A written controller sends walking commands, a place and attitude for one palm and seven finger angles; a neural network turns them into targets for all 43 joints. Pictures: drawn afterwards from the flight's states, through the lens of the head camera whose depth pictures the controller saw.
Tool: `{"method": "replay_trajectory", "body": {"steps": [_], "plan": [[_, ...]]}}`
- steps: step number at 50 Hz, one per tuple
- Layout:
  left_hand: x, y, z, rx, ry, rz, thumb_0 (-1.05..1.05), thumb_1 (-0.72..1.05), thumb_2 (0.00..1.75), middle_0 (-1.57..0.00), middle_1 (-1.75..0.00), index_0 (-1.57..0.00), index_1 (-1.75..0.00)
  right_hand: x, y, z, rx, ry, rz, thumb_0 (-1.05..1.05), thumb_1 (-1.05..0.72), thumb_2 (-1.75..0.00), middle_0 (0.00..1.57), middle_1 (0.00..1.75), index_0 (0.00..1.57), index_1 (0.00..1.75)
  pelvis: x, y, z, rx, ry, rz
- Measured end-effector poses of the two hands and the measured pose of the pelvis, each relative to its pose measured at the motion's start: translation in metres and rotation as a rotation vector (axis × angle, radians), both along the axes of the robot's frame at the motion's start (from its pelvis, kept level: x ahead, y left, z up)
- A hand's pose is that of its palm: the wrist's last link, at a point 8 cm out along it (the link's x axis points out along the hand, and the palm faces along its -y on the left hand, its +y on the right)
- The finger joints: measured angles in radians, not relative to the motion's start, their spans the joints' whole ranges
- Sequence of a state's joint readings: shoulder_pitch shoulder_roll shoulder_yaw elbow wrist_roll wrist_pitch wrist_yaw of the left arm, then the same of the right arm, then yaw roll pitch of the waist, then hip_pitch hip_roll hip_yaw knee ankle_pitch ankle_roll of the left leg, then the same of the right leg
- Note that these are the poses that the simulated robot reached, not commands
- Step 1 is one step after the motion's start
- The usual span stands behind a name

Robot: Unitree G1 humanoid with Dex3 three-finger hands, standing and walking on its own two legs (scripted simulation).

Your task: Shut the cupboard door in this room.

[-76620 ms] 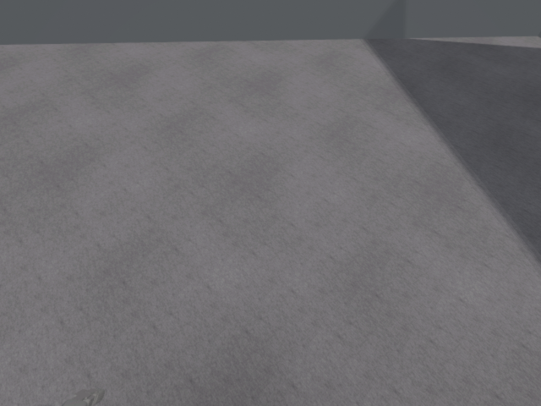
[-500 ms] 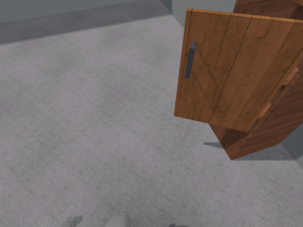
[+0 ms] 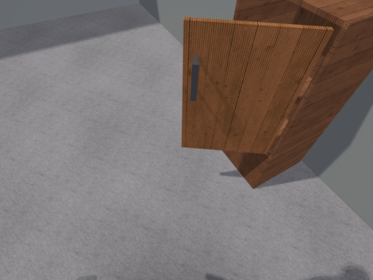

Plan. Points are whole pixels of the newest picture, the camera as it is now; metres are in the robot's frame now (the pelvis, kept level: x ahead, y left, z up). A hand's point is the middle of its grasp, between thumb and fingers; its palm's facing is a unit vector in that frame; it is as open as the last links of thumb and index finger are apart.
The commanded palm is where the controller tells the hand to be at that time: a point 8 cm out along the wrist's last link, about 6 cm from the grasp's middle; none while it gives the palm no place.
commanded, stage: take the last steps up to it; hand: left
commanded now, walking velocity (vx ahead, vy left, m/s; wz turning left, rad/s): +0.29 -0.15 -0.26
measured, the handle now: (194, 78) +0.69 +0.00 +0.02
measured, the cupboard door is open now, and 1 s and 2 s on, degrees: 56 56 56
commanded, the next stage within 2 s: come to a stop and stand still in 0.68 s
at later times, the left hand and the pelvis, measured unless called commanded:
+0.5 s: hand (119, 274) +0.16 +0.17 -0.18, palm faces -0.12 -0.98 -0.14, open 7.4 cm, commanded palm none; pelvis +0.09 -0.01 +0.01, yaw -7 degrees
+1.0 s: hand (173, 210) +0.32 +0.05 -0.17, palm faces -0.13 -0.97 -0.22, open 7.2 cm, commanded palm none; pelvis +0.22 -0.12 +0.00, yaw -8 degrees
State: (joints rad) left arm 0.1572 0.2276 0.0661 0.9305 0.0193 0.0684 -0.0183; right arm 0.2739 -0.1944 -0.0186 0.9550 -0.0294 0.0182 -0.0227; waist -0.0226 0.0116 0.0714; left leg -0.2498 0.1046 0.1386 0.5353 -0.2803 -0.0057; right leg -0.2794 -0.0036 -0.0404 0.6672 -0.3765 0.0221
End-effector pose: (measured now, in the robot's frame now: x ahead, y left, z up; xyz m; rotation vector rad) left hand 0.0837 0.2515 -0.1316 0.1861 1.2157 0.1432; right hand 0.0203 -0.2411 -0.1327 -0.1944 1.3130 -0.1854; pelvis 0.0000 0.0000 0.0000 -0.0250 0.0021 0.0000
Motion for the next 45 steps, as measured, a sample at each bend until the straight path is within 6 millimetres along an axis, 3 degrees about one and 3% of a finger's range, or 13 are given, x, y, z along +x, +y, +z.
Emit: {"method": "replay_trajectory", "body": {"steps": [3,7,13,18,21,27,32,36,38,40,45], "plan": [[0.006,-0.012,-0.002,0.021,-0.02,-0.026,0.0,0.91,0.9,-0.2,-0.3,-0.2,-0.29,-0.014,-0.012,-0.015,0.02,0.033,-0.046,0.0,-0.91,-0.9,0.2,0.3,0.2,0.3,0.002,-0.009,-0.008,0.014,-0.001,-0.016],[-0.002,-0.024,0.004,0.009,-0.002,-0.02,0.0,0.91,0.9,-0.2,-0.3,-0.2,-0.3,-0.014,-0.021,-0.011,0.019,0.063,-0.061,0.01,-0.91,-0.9,0.2,0.3,0.2,0.29,0.009,-0.011,-0.001,0.014,-0.003,-0.025],[-0.011,-0.025,-0.006,-0.029,0.085,-0.02,0.0,0.9,0.9,-0.21,-0.3,-0.2,-0.3,0.019,-0.024,0.005,-0.01,-0.009,-0.061,0.01,-0.91,-0.9,0.2,0.3,0.2,0.29,0.031,-0.009,0.002,0.016,0.01,-0.041],[0.001,-0.017,-0.032,-0.065,0.155,-0.029,0.0,0.9,0.9,-0.21,-0.3,-0.2,-0.3,0.046,-0.019,0.006,-0.069,-0.073,-0.059,0.01,-0.91,-0.9,0.2,0.3,0.2,0.29,0.056,0.0,-0.011,0.001,0.012,-0.073],[0.026,-0.017,-0.031,-0.07,0.171,-0.075,0.01,0.91,0.9,-0.2,-0.3,-0.2,-0.3,0.042,-0.015,0.013,-0.077,-0.055,-0.089,0.0,-0.91,-0.9,0.2,0.3,0.2,0.29,0.071,-0.003,-0.006,0.005,0.01,-0.099],[0.105,-0.036,-0.014,-0.076,0.078,-0.128,0.01,0.91,0.9,-0.2,-0.3,-0.2,-0.29,0.019,-0.01,0.024,-0.043,0.08,-0.155,0.0,-0.91,-0.9,0.2,0.3,0.2,0.29,0.102,-0.019,0.008,-0.005,0.011,-0.129],[0.172,-0.072,-0.008,-0.068,0.019,-0.198,0.0,0.91,0.9,-0.2,-0.3,-0.19,-0.29,0.006,-0.016,0.018,0.011,0.188,-0.233,0.0,-0.91,-0.9,0.2,0.3,0.2,0.3,0.13,-0.043,0.007,0.003,0.012,-0.149],[0.224,-0.109,-0.01,-0.049,-0.03,-0.247,0.0,0.91,0.9,-0.2,-0.3,-0.19,-0.29,0.008,-0.035,0.001,0.059,0.258,-0.286,0.0,-0.91,-0.9,0.2,0.3,0.2,0.3,0.158,-0.073,-0.005,0.019,0.009,-0.153],[0.242,-0.126,-0.015,-0.033,-0.072,-0.246,0.0,0.91,0.9,-0.2,-0.3,-0.2,-0.29,0.016,-0.049,-0.013,0.082,0.285,-0.295,0.01,-0.91,-0.9,0.2,0.3,0.2,0.3,0.172,-0.09,-0.017,0.031,0.006,-0.151],[0.247,-0.139,-0.013,-0.028,-0.078,-0.235,0.0,0.91,0.9,-0.2,-0.3,-0.2,-0.29,0.037,-0.065,-0.019,0.085,0.286,-0.288,0.01,-0.91,-0.9,0.2,0.3,0.2,0.3,0.181,-0.098,-0.016,0.02,-0.002,-0.148],[0.238,-0.158,-0.005,-0.018,-0.014,-0.177,-0.01,0.92,0.9,-0.2,-0.3,-0.2,-0.3,0.122,-0.101,-0.012,0.049,0.135,-0.228,0.01,-0.91,-0.9,0.2,0.3,0.2,0.29,0.202,-0.113,-0.001,0.023,0.003,-0.142]]}}
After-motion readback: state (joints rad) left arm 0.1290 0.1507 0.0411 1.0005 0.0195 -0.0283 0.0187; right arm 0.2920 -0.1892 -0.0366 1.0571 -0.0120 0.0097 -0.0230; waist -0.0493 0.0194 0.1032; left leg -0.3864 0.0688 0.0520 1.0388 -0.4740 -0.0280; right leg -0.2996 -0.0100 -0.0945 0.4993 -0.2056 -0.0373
